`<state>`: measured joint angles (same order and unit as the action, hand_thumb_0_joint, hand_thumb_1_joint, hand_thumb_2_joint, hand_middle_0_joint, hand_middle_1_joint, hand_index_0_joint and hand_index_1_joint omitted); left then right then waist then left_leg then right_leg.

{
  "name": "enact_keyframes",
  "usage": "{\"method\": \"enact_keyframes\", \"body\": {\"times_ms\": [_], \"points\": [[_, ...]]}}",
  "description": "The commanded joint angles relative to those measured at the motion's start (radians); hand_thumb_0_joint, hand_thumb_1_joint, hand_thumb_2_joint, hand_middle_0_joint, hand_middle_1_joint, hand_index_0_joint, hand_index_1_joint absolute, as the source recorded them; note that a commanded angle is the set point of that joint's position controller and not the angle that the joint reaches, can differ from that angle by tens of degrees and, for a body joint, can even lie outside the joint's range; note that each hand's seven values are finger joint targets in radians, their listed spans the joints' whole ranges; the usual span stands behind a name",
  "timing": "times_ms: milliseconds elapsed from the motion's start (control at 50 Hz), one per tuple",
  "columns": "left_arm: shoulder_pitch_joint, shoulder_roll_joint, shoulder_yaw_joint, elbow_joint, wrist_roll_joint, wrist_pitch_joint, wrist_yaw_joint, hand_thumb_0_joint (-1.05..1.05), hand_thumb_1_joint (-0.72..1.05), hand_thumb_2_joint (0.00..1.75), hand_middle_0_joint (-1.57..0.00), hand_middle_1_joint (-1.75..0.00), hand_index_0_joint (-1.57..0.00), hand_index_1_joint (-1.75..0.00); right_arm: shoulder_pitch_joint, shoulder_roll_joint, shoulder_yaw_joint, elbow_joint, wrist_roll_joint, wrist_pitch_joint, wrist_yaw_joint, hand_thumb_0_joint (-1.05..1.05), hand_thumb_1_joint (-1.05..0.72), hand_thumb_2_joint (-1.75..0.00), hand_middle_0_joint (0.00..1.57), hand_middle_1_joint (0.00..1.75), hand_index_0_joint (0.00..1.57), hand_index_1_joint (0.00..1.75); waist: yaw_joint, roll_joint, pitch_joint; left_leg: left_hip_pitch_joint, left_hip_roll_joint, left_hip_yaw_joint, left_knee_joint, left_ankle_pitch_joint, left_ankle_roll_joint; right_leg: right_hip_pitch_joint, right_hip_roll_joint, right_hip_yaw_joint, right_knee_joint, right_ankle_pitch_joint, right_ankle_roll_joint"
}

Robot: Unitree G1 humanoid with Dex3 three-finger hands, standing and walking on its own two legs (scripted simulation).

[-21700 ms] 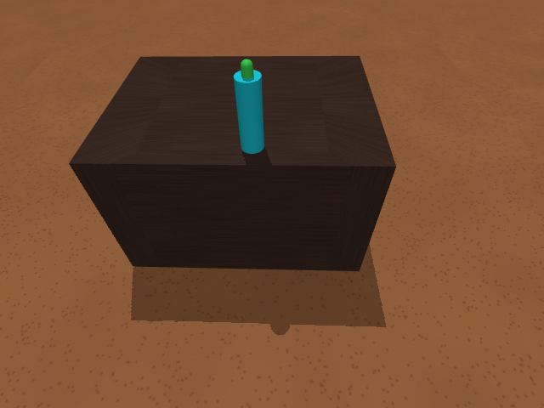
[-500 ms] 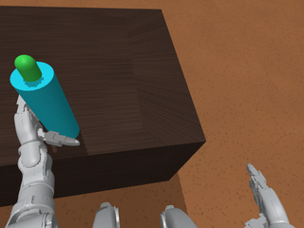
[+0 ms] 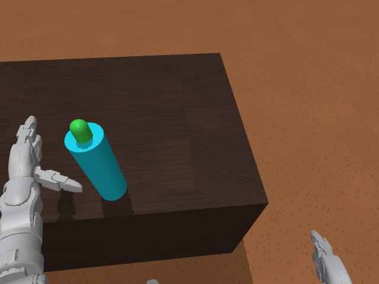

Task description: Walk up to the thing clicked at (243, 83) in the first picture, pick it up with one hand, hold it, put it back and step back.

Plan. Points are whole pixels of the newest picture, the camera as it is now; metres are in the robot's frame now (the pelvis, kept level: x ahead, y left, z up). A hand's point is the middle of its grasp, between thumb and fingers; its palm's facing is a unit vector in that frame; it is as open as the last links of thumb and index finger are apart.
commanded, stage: sink last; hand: left
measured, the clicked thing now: (98, 162) +0.40 +0.21 +0.02
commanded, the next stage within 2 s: home in 1.04 s
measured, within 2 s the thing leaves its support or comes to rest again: neither
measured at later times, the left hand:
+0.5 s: hand (50, 239) +0.23 +0.25 +0.04, palm faces +0.32 -0.89 -0.33, open 17.2 cm
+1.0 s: hand out of the picture +0.15 +0.25 +0.04, palm faces +0.35 -0.85 -0.39, open 17.3 cm
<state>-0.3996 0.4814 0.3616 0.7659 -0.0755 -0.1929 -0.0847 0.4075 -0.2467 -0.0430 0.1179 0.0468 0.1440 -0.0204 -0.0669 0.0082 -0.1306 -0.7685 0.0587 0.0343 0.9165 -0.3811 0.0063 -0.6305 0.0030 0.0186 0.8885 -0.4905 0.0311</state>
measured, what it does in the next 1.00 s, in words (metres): stands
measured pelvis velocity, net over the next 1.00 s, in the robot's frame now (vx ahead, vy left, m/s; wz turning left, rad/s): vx -0.02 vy -0.03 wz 0.04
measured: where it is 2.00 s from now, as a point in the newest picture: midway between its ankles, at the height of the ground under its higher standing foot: outside the picture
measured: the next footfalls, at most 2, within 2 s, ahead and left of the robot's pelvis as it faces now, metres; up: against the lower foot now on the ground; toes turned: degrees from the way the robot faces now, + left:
none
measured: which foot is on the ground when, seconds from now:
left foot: down 0.00-1.00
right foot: down 0.00-1.00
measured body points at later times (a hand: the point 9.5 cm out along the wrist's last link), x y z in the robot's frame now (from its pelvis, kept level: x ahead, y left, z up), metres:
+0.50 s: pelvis +0.01 -0.01 +0.02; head +0.02 -0.01 +0.47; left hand +0.21 +0.30 +0.07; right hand +0.17 -0.26 -0.03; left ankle +0.04 +0.11 -0.69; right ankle -0.03 -0.14 -0.69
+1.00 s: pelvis -0.02 -0.03 +0.01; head -0.02 -0.04 +0.46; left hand +0.12 +0.29 +0.07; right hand +0.14 -0.28 -0.04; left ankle +0.04 +0.11 -0.69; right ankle -0.03 -0.14 -0.69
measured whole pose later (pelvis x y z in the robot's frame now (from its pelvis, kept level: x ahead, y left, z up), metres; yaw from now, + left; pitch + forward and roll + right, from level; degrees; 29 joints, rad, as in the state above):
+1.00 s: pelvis -0.02 -0.03 +0.01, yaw +2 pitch +5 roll +0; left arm 0.50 0.30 0.24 -0.08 -0.07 -0.02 0.08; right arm 0.45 -0.23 -0.08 0.23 0.04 0.03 -0.10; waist 0.03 0.03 -0.09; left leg -0.59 0.04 0.01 0.82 -0.32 -0.02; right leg -0.47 -0.01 -0.01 0.87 -0.48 0.00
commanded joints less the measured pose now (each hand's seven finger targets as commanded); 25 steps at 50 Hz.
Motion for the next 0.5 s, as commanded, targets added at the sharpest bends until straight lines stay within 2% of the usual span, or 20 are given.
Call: {"method": "enact_keyframes", "body": {"times_ms": [0, 40, 60, 80, 120, 160, 200, 220, 240, 260, 300, 320, 340, 360, 380, 400, 420, 440, 460, 480], "points": [[-0.236, 0.393, 0.109, -0.235, 0.043, -0.006, 0.097, 0.0, -0.58, 0.05, -0.07, -0.05, -0.06, -0.06, 0.008, -0.139, -0.069, -0.17, 0.007, -0.034, -0.02, 0.0, 0.5, -0.07, 0.05, 0.05, 0.05, 0.05, 0.043, 0.026, -0.308, 0.36, -0.034, -0.01, -0.131, 0.347, 0.015, 0.119, 0.017, -0.03, -0.135, 0.462, -0.013], [-0.203, 0.358, 0.088, -0.219, 0.05, 0.009, 0.119, 0.0, -0.58, 0.05, -0.07, -0.04, -0.05, -0.05, 0.022, -0.111, -0.051, -0.12, 0.008, -0.032, -0.018, 0.0, 0.5, -0.07, 0.05, 0.05, 0.05, 0.05, 0.047, 0.053, -0.255, 0.35, -0.039, 0.001, -0.145, 0.324, 0.013, 0.121, 0.005, -0.018, -0.157, 0.447, -0.012], [-0.201, 0.357, 0.087, -0.234, 0.054, 0.015, 0.126, 0.0, -0.57, 0.05, -0.07, -0.04, -0.05, -0.05, 0.008, -0.121, -0.062, -0.124, 0.009, -0.036, -0.018, 0.0, 0.5, -0.07, 0.05, 0.05, 0.05, 0.05, 0.047, 0.079, -0.257, 0.371, -0.038, 0.002, -0.157, 0.321, 0.012, 0.115, 0.003, -0.016, -0.163, 0.426, -0.016], [-0.192, 0.336, 0.068, -0.241, 0.057, 0.022, 0.132, 0.0, -0.57, 0.06, -0.07, -0.04, -0.05, -0.06, -0.01, -0.126, -0.064, -0.146, 0.01, -0.042, -0.018, 0.0, 0.5, -0.07, 0.05, 0.05, 0.05, 0.05, 0.044, 0.088, -0.265, 0.399, -0.034, -0.001, -0.167, 0.329, 0.009, 0.113, 0.007, -0.026, -0.167, 0.401, -0.021], [-0.148, 0.304, 0.049, -0.258, 0.058, 0.035, 0.141, 0.0, -0.53, 0.06, -0.06, -0.04, -0.05, -0.05, -0.005, -0.133, -0.067, -0.109, 0.008, -0.051, -0.016, 0.0, 0.49, -0.08, 0.05, 0.05, 0.05, 0.05, 0.053, 0.131, -0.246, 0.437, -0.028, -0.003, -0.187, 0.318, -0.001, 0.082, 0.011, -0.039, -0.181, 0.342, -0.031], [-0.108, 0.238, 0.002, -0.32, 0.053, 0.048, 0.147, 0.0, -0.53, 0.06, -0.06, -0.04, -0.05, -0.05, -0.01, -0.121, -0.053, -0.107, 0.009, -0.067, -0.018, 0.0, 0.47, -0.08, 0.05, 0.05, 0.05, 0.05, 0.051, 0.146, -0.248, 0.476, -0.021, -0.008, -0.202, 0.319, -0.007, 0.074, 0.017, -0.049, -0.189, 0.321, -0.037], [0.0, 0.222, 0.003, -0.363, 0.046, 0.066, 0.155, 0.0, -0.51, 0.06, -0.06, -0.04, -0.05, -0.05, 0.004, -0.142, -0.069, -0.061, 0.009, -0.074, -0.024, 0.0, 0.47, -0.08, 0.05, 0.05, 0.05, 0.05, 0.06, 0.129, -0.213, 0.468, -0.019, -0.01, -0.214, 0.311, -0.009, 0.085, 0.018, -0.057, -0.198, 0.314, -0.04], [0.052, 0.196, -0.014, -0.422, 0.041, 0.071, 0.158, 0.0, -0.52, 0.05, -0.06, -0.04, -0.06, -0.05, -0.023, -0.14, -0.061, -0.091, 0.012, -0.082, -0.025, 0.0, 0.47, -0.08, 0.05, 0.05, 0.05, 0.05, 0.072, 0.124, -0.227, 0.472, -0.02, -0.011, -0.216, 0.319, -0.01, 0.104, 0.016, -0.058, -0.197, 0.318, -0.041], [0.115, 0.183, -0.011, -0.487, 0.036, 0.075, 0.162, 0.0, -0.51, 0.06, -0.06, -0.04, -0.05, -0.05, -0.039, -0.156, -0.081, -0.103, 0.013, -0.087, -0.03, 0.0, 0.47, -0.08, 0.05, 0.05, 0.05, 0.06, 0.076, 0.093, -0.229, 0.473, -0.019, -0.011, -0.218, 0.323, -0.01, 0.114, 0.018, -0.062, -0.201, 0.324, -0.039], [0.161, 0.164, -0.023, -0.523, 0.032, 0.08, 0.165, 0.0, -0.5, 0.06, -0.06, -0.04, -0.06, -0.05, -0.027, -0.153, -0.075, -0.094, 0.015, -0.088, -0.033, 0.0, 0.47, -0.08, 0.05, 0.05, 0.05, 0.05, 0.074, 0.079, -0.225, 0.476, -0.021, -0.009, -0.218, 0.337, -0.007, 0.125, 0.016, -0.06, -0.201, 0.341, -0.037], [0.291, 0.138, -0.025, -0.664, 0.019, 0.089, 0.172, 0.0, -0.47, 0.06, -0.06, -0.04, -0.05, -0.04, -0.025, -0.16, -0.089, -0.098, 0.02, -0.092, -0.042, 0.0, 0.46, -0.08, 0.05, 0.06, 0.05, 0.06, 0.079, 0.063, -0.177, 0.451, -0.028, -0.001, -0.229, 0.311, -0.006, 0.143, 0.012, -0.055, -0.213, 0.338, -0.033], [0.335, 0.123, -0.029, -0.746, 0.016, 0.089, 0.176, 0.0, -0.48, 0.05, -0.06, -0.04, -0.05, -0.04, -0.025, -0.145, -0.076, -0.113, 0.02, -0.096, -0.044, 0.0, 0.47, -0.08, 0.05, 0.06, 0.05, 0.06, 0.083, 0.051, -0.203, 0.466, -0.027, 0.0, -0.226, 0.332, -0.004, 0.163, 0.012, -0.057, -0.21, 0.358, -0.031], [0.397, 0.113, -0.029, -0.788, 0.014, 0.092, 0.179, 0.0, -0.49, 0.05, -0.05, -0.04, -0.05, -0.04, -0.006, -0.13, -0.07, -0.076, 0.021, -0.095, -0.044, 0.0, 0.48, -0.08, 0.05, 0.05, 0.05, 0.05, 0.085, 0.076, -0.168, 0.457, -0.029, 0.004, -0.23, 0.324, -0.007, 0.158, 0.011, -0.058, -0.21, 0.349, -0.032], [0.478, 0.137, 0.009, -0.826, 0.01, 0.096, 0.185, 0.0, -0.5, 0.05, -0.06, -0.04, -0.06, -0.05, -0.001, -0.142, -0.087, -0.074, 0.023, -0.092, -0.05, 0.0, 0.47, -0.08, 0.05, 0.05, 0.05, 0.05, 0.094, 0.07, -0.17, 0.454, -0.031, 0.006, -0.228, 0.33, -0.006, 0.172, 0.009, -0.056, -0.212, 0.364, -0.029], [0.532, 0.128, 0.011, -0.897, 0.007, 0.098, 0.187, 0.0, -0.49, 0.05, -0.06, -0.04, -0.06, -0.04, -0.014, -0.154, -0.101, -0.118, 0.025, -0.095, -0.054, 0.0, 0.47, -0.08, 0.05, 0.05, 0.05, 0.06, 0.092, 0.042, -0.176, 0.452, -0.031, 0.007, -0.231, 0.331, -0.004, 0.179, 0.01, -0.057, -0.214, 0.368, -0.028], [0.573, 0.099, -0.006, -0.955, 0.004, 0.101, 0.188, 0.0, -0.49, 0.05, -0.05, -0.04, -0.05, -0.04, -0.01, -0.136, -0.088, -0.121, 0.024, -0.095, -0.053, 0.0, 0.48, -0.07, 0.05, 0.05, 0.05, 0.06, 0.093, 0.068, -0.158, 0.449, -0.031, 0.011, -0.23, 0.334, -0.006, 0.182, 0.009, -0.056, -0.212, 0.374, -0.027], [0.626, 0.064, -0.024, -0.973, 0.0, 0.105, 0.188, 0.0, -0.48, 0.04, -0.05, -0.04, -0.06, -0.04, 0.021, -0.126, -0.093, -0.078, 0.021, -0.093, -0.054, 0.0, 0.47, -0.07, 0.05, 0.05, 0.05, 0.05, 0.082, 0.077, -0.126, 0.442, -0.031, 0.013, -0.231, 0.323, -0.007, 0.174, 0.008, -0.056, -0.212, 0.371, -0.026], [0.692, 0.061, -0.011, -0.998, -0.003, 0.109, 0.188, 0.0, -0.48, 0.04, -0.05, -0.04, -0.06, -0.04, 0.021, -0.11, -0.076, -0.093, 0.022, -0.093, -0.055, 0.0, 0.47, -0.07, 0.05, 0.05, 0.05, 0.05, 0.094, 0.058, -0.116, 0.432, -0.032, 0.011, -0.23, 0.322, -0.004, 0.173, 0.008, -0.058, -0.215, 0.371, -0.024], [0.719, 0.046, -0.026, -1.048, -0.005, 0.111, 0.188, 0.0, -0.46, 0.04, -0.05, -0.04, -0.05, -0.04, 0.013, -0.115, -0.087, -0.12, 0.024, -0.095, -0.055, 0.0, 0.48, -0.07, 0.05, 0.05, 0.05, 0.06, 0.088, 0.06, -0.126, 0.437, -0.033, 0.013, -0.226, 0.331, -0.002, 0.178, 0.005, -0.054, -0.214, 0.388, -0.022], [0.754, 0.035, -0.035, -1.087, -0.006, 0.112, 0.186, 0.0, -0.46, 0.05, -0.05, -0.04, -0.05, -0.03, 0.012, -0.127, -0.105, -0.112, 0.025, -0.096, -0.059, 0.0, 0.49, -0.07, 0.05, 0.05, 0.05, 0.05, 0.085, 0.061, -0.098, 0.425, -0.037, 0.017, -0.227, 0.31, -0.001, 0.163, 0.001, -0.051, -0.217, 0.39, -0.021]]}}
